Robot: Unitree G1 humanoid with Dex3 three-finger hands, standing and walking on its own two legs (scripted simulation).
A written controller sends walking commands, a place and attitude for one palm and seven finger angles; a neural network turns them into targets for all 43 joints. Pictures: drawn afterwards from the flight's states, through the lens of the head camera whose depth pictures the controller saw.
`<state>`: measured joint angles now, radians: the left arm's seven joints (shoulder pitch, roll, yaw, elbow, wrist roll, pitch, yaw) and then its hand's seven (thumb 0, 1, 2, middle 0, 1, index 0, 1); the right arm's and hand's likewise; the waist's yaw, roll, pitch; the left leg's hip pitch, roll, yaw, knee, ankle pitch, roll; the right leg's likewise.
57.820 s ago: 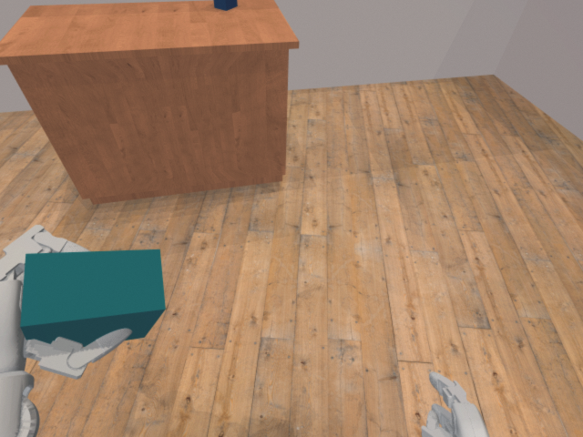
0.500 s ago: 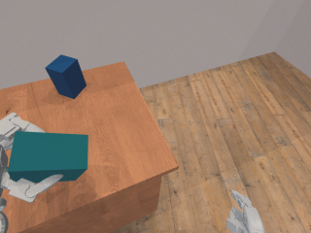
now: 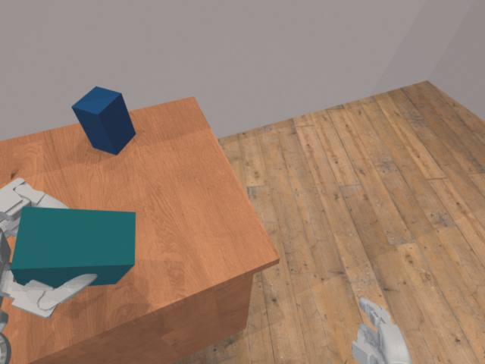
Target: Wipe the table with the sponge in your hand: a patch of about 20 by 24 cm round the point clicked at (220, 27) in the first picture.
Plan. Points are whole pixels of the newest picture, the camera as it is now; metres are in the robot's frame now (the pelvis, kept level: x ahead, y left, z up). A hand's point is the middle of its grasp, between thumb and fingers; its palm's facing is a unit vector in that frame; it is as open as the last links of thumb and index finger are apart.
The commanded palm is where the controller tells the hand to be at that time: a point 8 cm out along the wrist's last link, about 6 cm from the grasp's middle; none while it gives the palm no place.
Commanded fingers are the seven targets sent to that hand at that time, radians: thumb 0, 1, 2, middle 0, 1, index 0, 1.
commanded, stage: shuffle to correct the standing spot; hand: left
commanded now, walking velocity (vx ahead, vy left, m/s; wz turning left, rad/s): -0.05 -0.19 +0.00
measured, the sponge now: (93, 251) +0.23 +0.21 +0.13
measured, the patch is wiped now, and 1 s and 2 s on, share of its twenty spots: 0.00 0.00 0.00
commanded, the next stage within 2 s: come to a stop and stand still in 0.68 s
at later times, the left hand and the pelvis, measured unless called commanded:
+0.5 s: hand (51, 248) +0.22 +0.23 +0.16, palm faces +0.31 -0.85 -0.43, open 10.2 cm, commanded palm +0.16 +0.28 +0.18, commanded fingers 0.00 0.10 1.30 -1.20 -1.60 -1.20 -1.60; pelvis +0.00 +0.00 +0.00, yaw +0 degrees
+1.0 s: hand (21, 229) +0.23 +0.27 +0.17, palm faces +0.39 -0.80 -0.45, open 10.2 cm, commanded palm +0.15 +0.28 +0.18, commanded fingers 0.00 0.10 1.30 -1.20 -1.60 -1.20 -1.60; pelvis -0.02 +0.00 +0.00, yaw -1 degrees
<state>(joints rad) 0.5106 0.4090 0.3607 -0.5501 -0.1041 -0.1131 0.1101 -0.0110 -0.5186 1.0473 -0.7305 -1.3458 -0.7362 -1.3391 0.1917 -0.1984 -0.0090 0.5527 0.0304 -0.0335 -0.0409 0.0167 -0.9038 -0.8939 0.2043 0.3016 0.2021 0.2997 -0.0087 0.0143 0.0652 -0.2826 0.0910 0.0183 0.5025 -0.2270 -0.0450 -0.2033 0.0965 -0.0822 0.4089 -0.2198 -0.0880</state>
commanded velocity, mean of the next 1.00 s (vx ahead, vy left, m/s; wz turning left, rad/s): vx -0.05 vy -0.14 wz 0.00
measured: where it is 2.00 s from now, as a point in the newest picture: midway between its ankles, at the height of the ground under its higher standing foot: outside the picture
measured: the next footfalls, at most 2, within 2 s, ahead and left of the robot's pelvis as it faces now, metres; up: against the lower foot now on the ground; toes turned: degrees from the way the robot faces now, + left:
none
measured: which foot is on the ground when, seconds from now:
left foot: down 0.00-1.00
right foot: down 0.00-1.00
